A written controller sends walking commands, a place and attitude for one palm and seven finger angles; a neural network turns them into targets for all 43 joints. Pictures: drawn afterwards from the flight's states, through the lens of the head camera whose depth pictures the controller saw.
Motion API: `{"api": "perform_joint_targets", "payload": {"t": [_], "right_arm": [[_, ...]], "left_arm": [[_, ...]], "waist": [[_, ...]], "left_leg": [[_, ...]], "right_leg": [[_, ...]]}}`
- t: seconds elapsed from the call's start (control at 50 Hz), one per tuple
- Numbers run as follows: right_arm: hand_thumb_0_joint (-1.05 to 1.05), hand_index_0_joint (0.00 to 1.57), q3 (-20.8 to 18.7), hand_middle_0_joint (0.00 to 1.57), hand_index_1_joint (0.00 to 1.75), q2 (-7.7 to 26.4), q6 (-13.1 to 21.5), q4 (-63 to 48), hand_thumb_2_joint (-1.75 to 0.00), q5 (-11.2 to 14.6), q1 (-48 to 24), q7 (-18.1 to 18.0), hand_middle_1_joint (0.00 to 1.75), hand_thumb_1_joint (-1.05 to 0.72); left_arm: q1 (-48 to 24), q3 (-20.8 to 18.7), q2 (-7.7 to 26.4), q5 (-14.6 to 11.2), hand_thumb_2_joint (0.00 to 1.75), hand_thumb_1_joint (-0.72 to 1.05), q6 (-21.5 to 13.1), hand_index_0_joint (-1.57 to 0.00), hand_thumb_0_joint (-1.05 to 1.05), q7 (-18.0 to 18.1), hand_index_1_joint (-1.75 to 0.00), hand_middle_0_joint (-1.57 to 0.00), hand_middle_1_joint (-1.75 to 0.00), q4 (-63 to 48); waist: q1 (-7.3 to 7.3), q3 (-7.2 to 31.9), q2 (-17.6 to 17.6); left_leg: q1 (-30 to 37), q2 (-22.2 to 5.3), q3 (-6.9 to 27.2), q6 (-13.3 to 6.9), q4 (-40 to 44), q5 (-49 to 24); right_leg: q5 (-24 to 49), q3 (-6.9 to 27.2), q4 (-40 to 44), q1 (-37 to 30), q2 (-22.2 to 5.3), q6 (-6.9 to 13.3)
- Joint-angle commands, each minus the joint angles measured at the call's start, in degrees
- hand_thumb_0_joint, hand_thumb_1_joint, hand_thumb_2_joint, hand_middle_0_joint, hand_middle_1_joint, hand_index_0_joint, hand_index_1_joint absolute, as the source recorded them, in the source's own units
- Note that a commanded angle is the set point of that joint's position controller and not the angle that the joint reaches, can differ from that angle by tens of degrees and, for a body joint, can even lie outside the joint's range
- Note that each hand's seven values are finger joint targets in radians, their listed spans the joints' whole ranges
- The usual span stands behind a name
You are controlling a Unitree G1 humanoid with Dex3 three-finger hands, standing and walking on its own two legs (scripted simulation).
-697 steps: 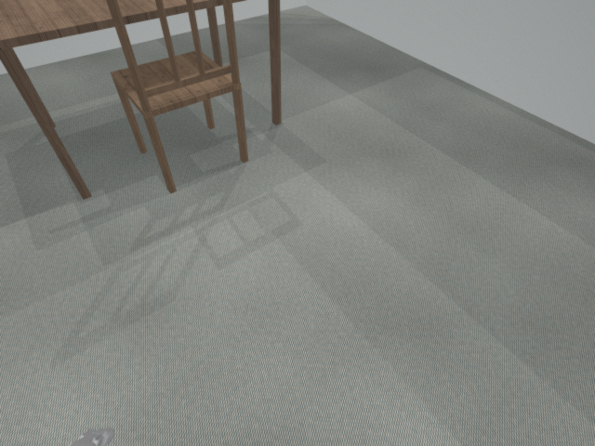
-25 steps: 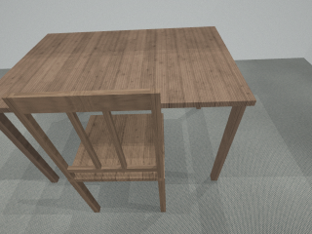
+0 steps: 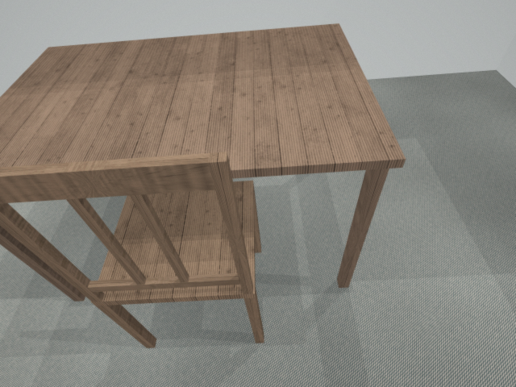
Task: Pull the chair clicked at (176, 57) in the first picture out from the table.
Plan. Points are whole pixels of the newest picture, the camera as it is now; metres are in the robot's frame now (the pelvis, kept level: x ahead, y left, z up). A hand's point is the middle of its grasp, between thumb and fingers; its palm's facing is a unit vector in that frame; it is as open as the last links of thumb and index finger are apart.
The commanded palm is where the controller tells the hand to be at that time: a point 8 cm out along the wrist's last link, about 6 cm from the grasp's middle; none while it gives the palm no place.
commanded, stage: look again from close up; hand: left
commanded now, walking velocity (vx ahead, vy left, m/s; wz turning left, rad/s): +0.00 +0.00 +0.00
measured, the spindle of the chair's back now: (113, 246) +0.40 +0.33 -0.07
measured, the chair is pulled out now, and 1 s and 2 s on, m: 0.00 0.00 0.00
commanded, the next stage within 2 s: raise the hand toward the chair's back in 0.66 s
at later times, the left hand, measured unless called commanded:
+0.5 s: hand out of the picture +0.01 +0.16 -0.17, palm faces +0.03 -0.97 -0.23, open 7.3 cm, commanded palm none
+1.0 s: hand (160, 340) +0.20 +0.17 -0.03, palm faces +0.19 -0.98 -0.03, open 7.9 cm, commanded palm +0.11 +0.21 -0.07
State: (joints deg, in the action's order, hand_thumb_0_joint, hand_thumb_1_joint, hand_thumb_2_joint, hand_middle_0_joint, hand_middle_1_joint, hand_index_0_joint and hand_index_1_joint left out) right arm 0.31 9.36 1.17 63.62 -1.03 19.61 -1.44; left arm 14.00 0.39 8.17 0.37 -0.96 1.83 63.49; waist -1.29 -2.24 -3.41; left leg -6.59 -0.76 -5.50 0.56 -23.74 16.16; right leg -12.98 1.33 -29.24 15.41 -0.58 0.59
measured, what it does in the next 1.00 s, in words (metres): stands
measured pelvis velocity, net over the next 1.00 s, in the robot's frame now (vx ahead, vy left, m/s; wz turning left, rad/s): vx -0.01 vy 0.00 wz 0.08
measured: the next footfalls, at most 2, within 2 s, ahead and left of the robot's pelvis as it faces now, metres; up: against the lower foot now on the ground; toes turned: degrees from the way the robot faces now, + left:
none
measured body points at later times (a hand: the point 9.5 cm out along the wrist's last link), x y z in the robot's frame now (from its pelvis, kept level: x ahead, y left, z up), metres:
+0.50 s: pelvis +0.01 -0.01 +0.00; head +0.02 -0.03 +0.45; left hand +0.01 +0.21 -0.15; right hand -0.01 -0.23 -0.17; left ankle -0.04 +0.12 -0.74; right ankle +0.03 -0.11 -0.74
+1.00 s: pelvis -0.01 +0.00 -0.03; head +0.02 -0.01 +0.42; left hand +0.19 +0.22 -0.03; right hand +0.12 -0.27 -0.13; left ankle -0.04 +0.12 -0.74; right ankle +0.03 -0.11 -0.74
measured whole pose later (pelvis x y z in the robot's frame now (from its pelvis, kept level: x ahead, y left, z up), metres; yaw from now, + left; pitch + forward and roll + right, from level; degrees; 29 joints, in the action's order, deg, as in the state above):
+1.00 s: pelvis -0.01 +0.00 -0.03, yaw +4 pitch +8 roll +1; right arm -3.3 15.4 19.5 43.1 0.4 16.4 -1.8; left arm 19.4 -2.4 8.7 -10.9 -15.3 0.0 9.8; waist -2.9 4.1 -0.1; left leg -28.5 -0.3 -1.3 0.8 -44.4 23.5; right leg -19.4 -2.4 -45.7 33.9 -2.3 0.8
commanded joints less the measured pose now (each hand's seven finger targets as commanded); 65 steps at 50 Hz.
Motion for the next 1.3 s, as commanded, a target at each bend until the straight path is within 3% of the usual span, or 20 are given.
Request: {"api": "perform_joint_targets", "payload": {"t": [0.0, 0.72, 0.74, 0.76, 0.78, 0.8, 0.82, 0.84, 0.86, 0.9, 0.94, 0.96, 1.02, 1.04, 1.06, 1.1, 1.14, 1.2, 1.24, 1.28], "right_arm": [[0.0, 0.2, -0.48, 0.2, 0.3, 3.11, 0.61, -0.53, -0.9, 0.25, 4.78, -0.08, 0.3, -0.9], [0.0, 0.2, -0.49, 0.2, 0.3, 1.66, 0.91, 1.77, -0.9, 0.57, 5.34, -0.4, 0.3, -0.9], [0.0, 0.2, -1.68, 0.2, 0.3, 6.94, -0.71, -3.99, -0.9, -1.1, -3.69, -0.04, 0.3, -0.9], [0.0, 0.2, -1.79, 0.2, 0.3, 14.78, 8.1, -23.78, -0.9, 4.14, -4.98, -3.88, 0.3, -0.9], [0.0, 0.2, -2.14, 0.2, 0.3, 12.12, 13.39, -20.51, -0.9, 3.26, -4.47, -5.33, 0.3, -0.9], [0.0, 0.2, -2.24, 0.2, 0.3, 10.71, 15.78, -18.81, -0.9, 3.63, -6.12, -5.22, 0.3, -0.9], [0.0, 0.2, -1.81, 0.2, 0.3, 11.49, 17.15, -20.14, -0.9, 4.38, -5.48, -4.64, 0.3, -0.9], [0.0, 0.2, -2.45, 0.2, 0.3, 11.77, 18.86, -21.33, -0.9, 4.07, -5.81, -4.56, 0.3, -0.9], [0.0, 0.2, -3.0, 0.2, 0.3, 12.78, 21.09, -23.36, -0.9, 3.05, -5.28, -3.56, 0.3, -0.9], [0.0, 0.2, -4.97, 0.2, 0.3, 11.91, 22.87, -27.1, -0.9, 1.28, -6.65, -1.79, 0.3, -0.9], [0.0, 0.2, -5.78, 0.2, 0.3, 11.13, 22.55, -31.16, -0.9, 1.53, -8.45, 1.01, 0.3, -0.9], [0.0, 0.2, -5.63, 0.2, 0.3, 10.9, 21.97, -32.68, -0.9, 1.42, -9.25, 2.32, 0.3, -0.9], [0.0, 0.2, -6.97, 0.2, 0.3, 10.88, 19.26, -36.47, -0.9, 0.95, -12.17, 5.08, 0.3, -0.9], [0.0, 0.2, -7.41, 0.2, 0.3, 11.34, 17.5, -38.03, -0.9, 1.16, -13.06, 5.52, 0.3, -0.9], [0.0, 0.2, -7.24, 0.2, 0.3, 11.9, 16.2, -41.25, -0.9, 1.27, -14.59, 5.6, 0.3, -0.9], [0.0, 0.2, -6.64, 0.2, 0.3, 11.59, 13.97, -44.91, -0.9, 2.34, -14.98, 4.47, 0.3, -0.9], [0.0, 0.2, -6.17, 0.2, 0.3, 11.99, 12.64, -47.25, -0.9, 2.21, -13.65, 2.84, 0.3, -0.9], [0.0, 0.2, -5.47, 0.2, 0.3, 11.43, 12.62, -46.9, -0.9, 1.83, -10.64, 1.11, 0.3, -0.9], [0.0, 0.2, -4.99, 0.2, 0.3, 12.01, 13.38, -45.21, -0.9, 1.51, -9.28, 0.26, 0.3, -0.9], [0.0, 0.2, -4.45, 0.2, 0.3, 12.12, 14.1, -43.56, -0.9, 1.66, -9.22, -0.01, 0.3, -0.9]], "left_arm": [[3.2, -1.12, 6.98, 0.05, 0.9, 0.9, -1.04, -0.2, 0.0, 0.52, -0.3, -0.2, -0.3, -1.51], [6.16, -0.79, 5.32, 0.24, 0.9, 0.9, -1.03, -0.2, 0.0, 0.69, -0.3, -0.2, -0.3, -0.91], [2.15, -0.02, 13.77, -0.68, 0.9, 0.9, -1.79, -0.2, 0.0, 0.37, -0.3, -0.2, -0.3, -3.93], [-31.81, -8.02, 19.78, -13.49, 0.89, 0.88, -10.22, -0.2, 0.0, 1.52, -0.3, -0.2, -0.3, -78.61], [-10.16, -4.89, 15.12, -9.42, 0.88, 0.85, -6.41, -0.2, 0.0, 3.53, -0.29, -0.2, -0.29, -69.06], [3.15, -0.59, 3.0, -9.16, 0.87, 0.83, -1.25, -0.19, 0.0, 4.76, -0.29, -0.19, -0.29, -56.23], [1.98, 3.79, -2.11, -10.79, 0.86, 0.81, -1.81, -0.19, 0.0, 4.16, -0.29, -0.19, -0.29, -58.37], [3.34, 3.39, -3.15, -10.93, 0.85, 0.78, -3.24, -0.19, 0.0, 3.54, -0.28, -0.19, -0.28, -56.36], [-1.41, 2.7, -0.4, -10.96, 0.84, 0.76, -7.33, -0.19, 0.0, 2.86, -0.28, -0.19, -0.28, -62.79], [6.29, -1.15, 1.3, -9.67, 0.82, 0.71, -13.06, -0.18, 0.0, 0.96, -0.27, -0.18, -0.27, -61.14], [21.55, -4.17, -0.05, -11.91, 0.8, 0.67, -19.27, -0.18, 0.0, -4.11, -0.26, -0.18, -0.26, -54.72], [21.98, -2.55, -2.43, -13.43, 0.79, 0.64, -23.76, -0.17, 0.0, -7.34, -0.26, -0.17, -0.26, -56.26], [22.39, -8.08, 4.24, -11.9, 0.76, 0.57, -36.48, -0.17, 0.0, -15.24, -0.25, -0.17, -0.25, -58.36], [24.91, -11.19, 7.77, -10.26, 0.75, 0.55, -35.92, -0.16, 0.0, -15.53, -0.25, -0.16, -0.25, -57.91], [23.87, -8.35, 5.98, -10.32, 0.74, 0.53, -34.06, -0.16, 0.0, -15.99, -0.24, -0.16, -0.24, -62.97], [19.68, -7.76, 6.28, -11.67, 0.72, 0.48, -28.72, -0.16, 0.0, -15.08, -0.23, -0.16, -0.23, -68.74], [12.29, -8.16, 7.87, -12.84, 0.7, 0.43, -26.63, -0.15, 0.0, -12.99, -0.23, -0.15, -0.23, -80.34], [6.88, -5.92, 8.32, -13.36, 0.67, 0.36, -28.88, -0.15, 0.0, -11.55, -0.22, -0.15, -0.22, -93.49], [2.94, -4.46, 8.99, -13.28, 0.65, 0.32, -30.58, -0.14, 0.0, -12.56, -0.21, -0.14, -0.21, -95.87], [5.07, -2.11, 6.52, -13.6, 0.63, 0.27, -29.82, -0.14, 0.0, -14.84, -0.2, -0.14, -0.2, -89.69]], "waist": [[0.48, -0.3, 5.11], [0.6, -2.24, 3.22], [-0.54, -5.49, 1.01], [-5.19, 14.43, -2.58], [-1.42, 15.49, -5.4], [-1.8, 5.58, -0.03], [-3.61, -0.51, 5.43], [-4.49, -2.88, 10.82], [-4.52, 3.29, 10.75], [-1.04, 11.65, 11.72], [4.15, 12.96, 13.49], [3.85, 14.29, 15.23], [5.53, 17.07, 7.63], [7.24, 16.86, 4.67], [7.14, 17.71, 2.67], [5.15, 15.84, 5.5], [3.32, 18.93, 4.11], [1.2, 24.25, -2.72], [-0.94, 26.09, -1.7], [-1.94, 22.57, -0.92]], "left_leg": [[-3.13, -4.25, 4.6, -1.28, 4.16, -5.62], [-1.81, -5.07, 4.38, -1.28, 5.14, -5.99], [-5.11, -1.3, 5.72, -2.26, 5.28, -6.62], [-1.67, 1.16, 2.09, -2.83, 1.28, -6.18], [0.46, 1.34, 0.27, -2.94, 1.94, -7.49], [-6.63, -0.29, 1.03, -2.11, 1.22, -6.22], [-10.17, -0.26, 4.28, -2.45, -0.65, -4.45], [-13.25, -0.16, 4.99, -2.85, -3.64, -1.2], [-15.21, 0.81, 5.93, -2.83, -8.29, 1.07], [-22.66, 1.83, 6.17, -2.04, -15.4, 0.22], [-29.76, 1.85, 5.69, -0.54, -20.58, -2.14], [-33.23, 2.21, 5.44, -0.17, -24.28, -2.33], [-42.8, 2.95, 4.22, 0.32, -33.84, -1.61], [-44.3, 3.02, 3.48, -0.09, -34.58, -1.22], [-44.73, 3.35, 2.61, -0.54, -34.89, 0.9], [-47.06, 3.31, 2.91, -1.32, -35.73, 7.43], [-46.52, 2.46, 4.74, -1.93, -37.4, 7.4], [-41.65, 1.75, 6.62, -2.11, -40.3, 1.55], [-40.5, 1.18, 7.9, -2.37, -42.63, -1.35], [-42.45, 0.9, 8.68, -2.08, -42.86, 2.46]], "right_leg": [[9.33, 5.84, 6.48, -2.15, -5.73, 2.4], [6.58, 5.11, 8.81, -1.39, -4.25, 2.21], [1.45, 2.15, 3.4, -0.4, -0.5, 3.19], [1.58, -0.73, 6.84, -3.54, 0.19, -1.04], [1.86, -1.57, 4.74, -6.58, 1.16, 0.49], [1.5, -3.96, 4.08, -1.32, 1.12, 0.45], [0.13, -5.48, 3.38, 2.1, 0.49, -0.35], [-3.57, -5.94, 2.15, 6.95, 0.29, -0.91], [-6.8, -5.32, -1.13, 9.91, -0.34, -1.24], [-8.22, -4.78, -8.02, 12.7, -0.84, -0.82], [-3.25, -3.58, -14.43, 12.81, -1.35, 0.09], [0.54, -3.21, -18.9, 14.67, -1.77, -0.04], [4.18, -1.06, -30.07, 21.2, -1.42, 1.15], [1.89, -0.38, -31.37, 22.13, -1.14, 1.99], [-1.63, -0.51, -31.6, 23.33, -1.08, 2.18], [-11.66, 0.78, -28.97, 25.54, -0.85, 1.69], [-12.28, 0.07, -30.62, 28.74, 0.24, 1.2], [-5.73, -1.53, -33.13, 31.03, 0.63, 1.04], [-3.61, -2.37, -34.81, 33.78, 1.33, 0.87], [-7.61, -3.17, -34.38, 36.43, 1.36, 0.64]]}}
